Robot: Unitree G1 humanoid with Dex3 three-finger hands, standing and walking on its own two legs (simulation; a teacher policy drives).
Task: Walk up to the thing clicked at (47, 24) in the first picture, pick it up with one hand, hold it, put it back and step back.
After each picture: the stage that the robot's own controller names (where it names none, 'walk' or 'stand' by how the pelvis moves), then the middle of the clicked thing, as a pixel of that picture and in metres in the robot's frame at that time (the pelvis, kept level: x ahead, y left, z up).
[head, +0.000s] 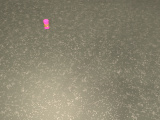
stand; (46, 24) +1.80 +0.43 -0.72
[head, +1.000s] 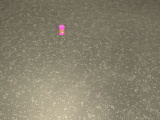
walk; (61, 30) +1.69 +0.18 -0.70
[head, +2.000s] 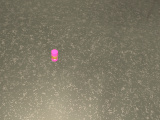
walk; (54, 55) +1.14 +0.19 -0.71
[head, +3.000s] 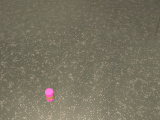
walk; (49, 95) +0.72 +0.21 -0.71
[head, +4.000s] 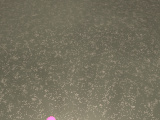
stand; out of the picture +0.44 +0.23 -0.70
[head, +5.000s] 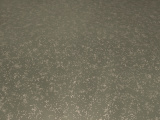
stand; out of the picture +0.40 +0.20 -0.72
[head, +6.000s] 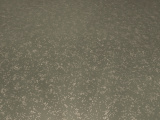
stand; out of the picture +0.38 +0.21 -0.73
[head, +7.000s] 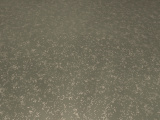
stand; out of the picture +0.38 +0.22 -0.73
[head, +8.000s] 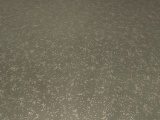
stand; out of the picture +0.37 +0.22 -0.73
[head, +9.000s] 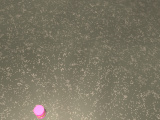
go down; (39, 112) +0.40 +0.22 -0.64
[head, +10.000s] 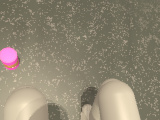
go down; (10, 59) +0.47 +0.24 -0.30
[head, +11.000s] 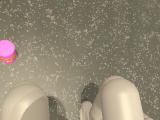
close in; (7, 52) +0.47 +0.23 -0.28
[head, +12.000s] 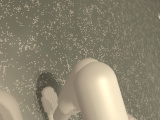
close in; out of the picture +0.46 +0.28 -0.23
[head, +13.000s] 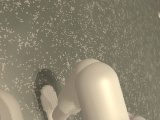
lift; out of the picture +0.45 +0.28 -0.23
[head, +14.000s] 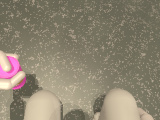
lift; (11, 73) +0.36 +0.23 -0.08
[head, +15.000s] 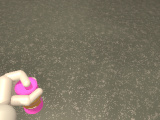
hold; (30, 96) +0.32 +0.17 +0.02
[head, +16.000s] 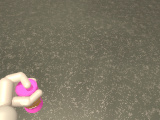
hold; (30, 96) +0.33 +0.18 -0.02
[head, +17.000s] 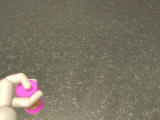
hold; (30, 97) +0.32 +0.18 -0.02
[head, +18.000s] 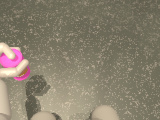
crouch; (16, 65) +0.42 +0.20 -0.08
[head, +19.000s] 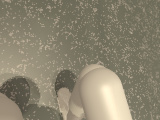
lower; out of the picture +0.49 +0.26 -0.19
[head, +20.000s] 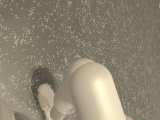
lower; out of the picture +0.45 +0.30 -0.24
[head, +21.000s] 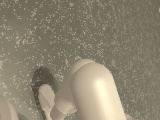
lower; out of the picture +0.45 +0.29 -0.24
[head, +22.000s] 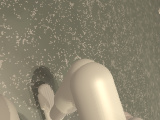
lower; out of the picture +0.45 +0.29 -0.25
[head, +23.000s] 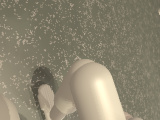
lower; out of the picture +0.45 +0.29 -0.25
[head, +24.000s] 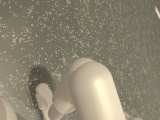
open; out of the picture +0.45 +0.29 -0.24
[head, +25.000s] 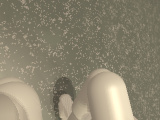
stand; out of the picture +0.46 +0.26 -0.26
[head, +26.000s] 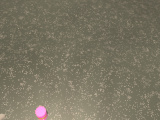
stand; (41, 113) +0.41 +0.20 -0.61
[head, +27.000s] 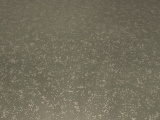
stand; out of the picture +0.40 +0.20 -0.67
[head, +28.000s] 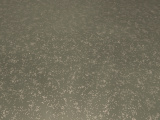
stand; out of the picture +0.39 +0.20 -0.67
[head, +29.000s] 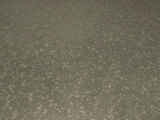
stand; out of the picture +0.42 +0.19 -0.72
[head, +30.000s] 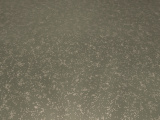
stand; out of the picture +0.40 +0.21 -0.73
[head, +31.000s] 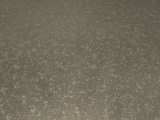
walk; out of the picture +0.38 +0.21 -0.73
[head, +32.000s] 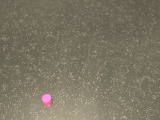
walk; (47, 100) +0.52 +0.22 -0.69
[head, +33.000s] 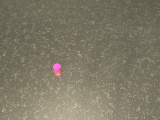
walk; (57, 70) +0.86 +0.22 -0.70
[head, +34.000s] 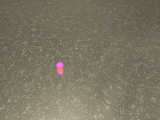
stand; (60, 68) +1.04 +0.21 -0.70
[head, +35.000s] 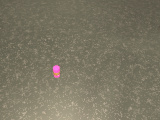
stand; (56, 71) +1.00 +0.19 -0.72
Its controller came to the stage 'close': yes
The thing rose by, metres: 0.69
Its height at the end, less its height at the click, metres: +0.00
